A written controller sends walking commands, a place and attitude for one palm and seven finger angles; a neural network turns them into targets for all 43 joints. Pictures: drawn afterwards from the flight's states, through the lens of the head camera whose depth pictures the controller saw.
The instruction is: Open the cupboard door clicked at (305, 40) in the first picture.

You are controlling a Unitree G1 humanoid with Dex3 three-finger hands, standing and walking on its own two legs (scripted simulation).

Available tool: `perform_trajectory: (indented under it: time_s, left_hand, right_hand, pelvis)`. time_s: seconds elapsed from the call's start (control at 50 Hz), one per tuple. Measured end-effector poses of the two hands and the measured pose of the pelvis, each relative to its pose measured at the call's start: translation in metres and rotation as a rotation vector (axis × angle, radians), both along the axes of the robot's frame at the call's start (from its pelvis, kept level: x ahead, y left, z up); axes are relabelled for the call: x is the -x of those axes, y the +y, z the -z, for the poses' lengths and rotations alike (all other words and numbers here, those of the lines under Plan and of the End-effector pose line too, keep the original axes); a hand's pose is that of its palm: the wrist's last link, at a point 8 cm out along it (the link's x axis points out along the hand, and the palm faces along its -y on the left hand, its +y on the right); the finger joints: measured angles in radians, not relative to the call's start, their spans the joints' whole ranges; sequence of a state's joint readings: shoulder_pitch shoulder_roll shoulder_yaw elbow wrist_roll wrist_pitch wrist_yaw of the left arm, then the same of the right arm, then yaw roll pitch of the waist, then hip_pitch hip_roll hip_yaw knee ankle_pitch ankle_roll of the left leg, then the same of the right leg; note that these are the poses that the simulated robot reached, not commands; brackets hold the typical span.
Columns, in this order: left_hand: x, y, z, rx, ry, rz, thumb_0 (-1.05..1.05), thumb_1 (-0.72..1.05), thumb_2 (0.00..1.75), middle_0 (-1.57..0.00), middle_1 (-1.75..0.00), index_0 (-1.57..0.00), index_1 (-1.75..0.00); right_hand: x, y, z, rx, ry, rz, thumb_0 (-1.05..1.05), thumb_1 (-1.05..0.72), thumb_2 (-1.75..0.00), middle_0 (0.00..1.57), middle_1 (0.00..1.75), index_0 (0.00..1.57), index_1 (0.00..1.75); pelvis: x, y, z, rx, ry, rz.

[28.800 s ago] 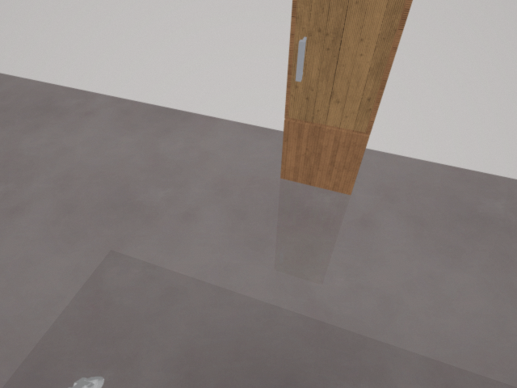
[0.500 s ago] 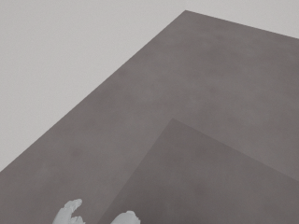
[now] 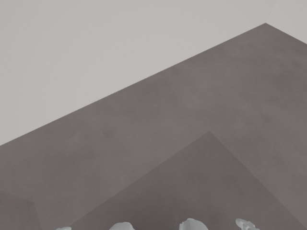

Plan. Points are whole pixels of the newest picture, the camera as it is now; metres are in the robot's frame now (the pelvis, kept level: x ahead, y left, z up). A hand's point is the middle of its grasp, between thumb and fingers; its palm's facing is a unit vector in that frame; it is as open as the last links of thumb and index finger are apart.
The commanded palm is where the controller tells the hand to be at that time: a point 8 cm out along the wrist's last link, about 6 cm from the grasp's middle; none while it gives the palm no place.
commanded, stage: turn to face it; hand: left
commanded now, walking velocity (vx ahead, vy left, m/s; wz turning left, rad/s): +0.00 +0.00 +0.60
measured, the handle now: out of the picture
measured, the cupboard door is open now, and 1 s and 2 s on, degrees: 51 51 51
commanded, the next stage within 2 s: none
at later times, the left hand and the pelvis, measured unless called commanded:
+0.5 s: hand out of the picture +0.01 +0.18 -0.18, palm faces +0.35 -0.91 -0.21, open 7.4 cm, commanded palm none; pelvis +0.01 -0.03 -0.01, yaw +19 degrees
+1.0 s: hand out of the picture +0.00 +0.13 -0.15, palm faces +0.58 -0.77 -0.26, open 7.3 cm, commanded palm none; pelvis +0.05 -0.08 +0.01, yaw +37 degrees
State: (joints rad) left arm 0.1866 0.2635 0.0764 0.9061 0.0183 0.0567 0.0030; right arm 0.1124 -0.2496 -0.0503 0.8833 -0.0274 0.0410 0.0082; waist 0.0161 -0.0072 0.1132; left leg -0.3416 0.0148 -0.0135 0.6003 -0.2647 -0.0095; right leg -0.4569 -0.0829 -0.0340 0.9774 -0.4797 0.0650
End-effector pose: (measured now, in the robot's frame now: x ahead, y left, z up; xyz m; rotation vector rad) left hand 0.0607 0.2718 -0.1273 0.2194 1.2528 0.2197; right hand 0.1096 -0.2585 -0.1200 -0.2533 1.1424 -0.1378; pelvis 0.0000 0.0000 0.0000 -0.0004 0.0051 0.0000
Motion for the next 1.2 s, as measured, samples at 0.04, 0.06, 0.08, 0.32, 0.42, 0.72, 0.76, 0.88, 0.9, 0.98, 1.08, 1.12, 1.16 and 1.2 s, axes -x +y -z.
perform_trajectory:
  time_s: [0.04,0.06,0.08,0.32,0.42,0.72,0.76,0.88,0.9,0.98,1.08,1.12,1.16,1.2]
  left_hand:
    - [-0.004,-0.006,-0.006,-0.012,-0.037,-0.010,0.01,0.91,0.90,-0.20,-0.30,-0.20,-0.30]
    - [-0.006,-0.009,-0.009,-0.019,-0.054,-0.015,0.01,0.91,0.90,-0.20,-0.30,-0.20,-0.30]
    - [-0.006,-0.013,-0.011,-0.028,-0.070,-0.021,0.01,0.91,0.90,-0.20,-0.30,-0.20,-0.30]
    - [0.033,-0.064,-0.013,0.020,-0.048,-0.160,0.01,0.91,0.90,-0.20,-0.30,-0.20,-0.30]
    - [0.059,-0.063,0.008,0.072,-0.038,-0.260,0.01,0.91,0.90,-0.21,-0.30,-0.21,-0.30]
    - [0.060,-0.043,-0.013,-0.018,-0.084,-0.402,0.01,0.91,0.90,-0.20,-0.30,-0.20,-0.30]
    - [0.056,-0.049,-0.016,-0.046,-0.112,-0.412,0.01,0.91,0.90,-0.20,-0.30,-0.20,-0.30]
    - [0.069,-0.080,-0.023,-0.065,-0.111,-0.479,0.01,0.91,0.90,-0.20,-0.30,-0.20,-0.30]
    - [0.073,-0.086,-0.023,-0.055,-0.102,-0.493,0.01,0.91,0.90,-0.20,-0.30,-0.20,-0.30]
    - [0.092,-0.107,-0.017,-0.006,-0.073,-0.558,0.01,0.91,0.90,-0.20,-0.30,-0.20,-0.30]
    - [0.129,-0.124,0.001,0.051,-0.041,-0.666,0.01,0.91,0.90,-0.21,-0.30,-0.20,-0.30]
    - [0.147,-0.125,0.014,0.071,-0.024,-0.711,0.01,0.91,0.90,-0.21,-0.30,-0.21,-0.30]
    - [0.164,-0.125,0.024,0.083,0.008,-0.750,0.01,0.91,0.90,-0.21,-0.30,-0.21,-0.30]
    - [0.174,-0.123,0.024,0.080,0.034,-0.780,0.01,0.91,0.90,-0.21,-0.30,-0.20,-0.30]
  right_hand:
    - [-0.002,-0.004,0.004,-0.015,0.015,-0.016,0.00,-0.90,-0.90,0.20,0.30,0.20,0.30]
    - [-0.004,-0.007,0.007,-0.023,0.020,-0.022,0.00,-0.90,-0.90,0.20,0.30,0.20,0.30]
    - [-0.006,-0.011,0.011,-0.032,0.024,-0.027,0.00,-0.90,-0.90,0.20,0.30,0.20,0.30]
    - [-0.049,-0.017,0.003,-0.055,0.062,-0.149,0.01,-0.91,-0.90,0.20,0.30,0.20,0.30]
    - [-0.077,0.007,0.000,-0.025,0.038,-0.256,0.00,-0.91,-0.90,0.20,0.30,0.20,0.30]
    - [-0.092,0.006,0.005,-0.002,0.095,-0.388,0.00,-0.90,-0.90,0.20,0.30,0.20,0.30]
    - [-0.098,-0.002,0.014,-0.012,0.109,-0.397,0.00,-0.90,-0.90,0.20,0.30,0.20,0.30]
    - [-0.126,-0.010,0.019,-0.015,0.130,-0.451,0.01,-0.91,-0.90,0.20,0.30,0.20,0.30]
    - [-0.131,-0.008,0.016,-0.016,0.129,-0.464,0.01,-0.91,-0.90,0.20,0.30,0.20,0.30]
    - [-0.152,0.010,0.006,-0.018,0.113,-0.535,0.01,-0.91,-0.90,0.20,0.30,0.20,0.30]
    - [-0.179,0.052,-0.002,-0.006,0.060,-0.656,0.01,-0.91,-0.90,0.20,0.30,0.20,0.30]
    - [-0.188,0.071,-0.002,-0.001,0.016,-0.706,0.00,-0.91,-0.90,0.20,0.30,0.20,0.30]
    - [-0.194,0.087,-0.003,0.002,-0.023,-0.746,0.00,-0.91,-0.90,0.20,0.30,0.20,0.30]
    - [-0.195,0.095,-0.007,0.008,-0.038,-0.776,0.00,-0.91,-0.90,0.20,0.30,0.20,0.30]
  pelvis:
    - [-0.001,-0.008,0.000,0.003,0.003,-0.023]
    - [-0.001,-0.013,0.000,0.004,0.004,-0.035]
    - [-0.002,-0.019,0.002,0.002,0.006,-0.048]
    - [-0.014,-0.043,-0.009,-0.038,0.009,-0.215]
    - [-0.016,-0.035,-0.001,-0.020,0.011,-0.291]
    - [-0.027,-0.055,-0.006,0.015,0.021,-0.449]
    - [-0.033,-0.064,-0.002,0.006,0.025,-0.476]
    - [-0.041,-0.077,-0.004,-0.019,0.010,-0.563]
    - [-0.042,-0.077,-0.006,-0.023,0.009,-0.577]
    - [-0.046,-0.079,-0.011,-0.036,0.011,-0.634]
    - [-0.043,-0.072,-0.006,-0.025,0.008,-0.704]
    - [-0.041,-0.065,0.003,-0.009,0.008,-0.730]
    - [-0.037,-0.063,0.008,-0.007,0.010,-0.755]
    - [-0.036,-0.062,0.006,0.000,0.010,-0.773]
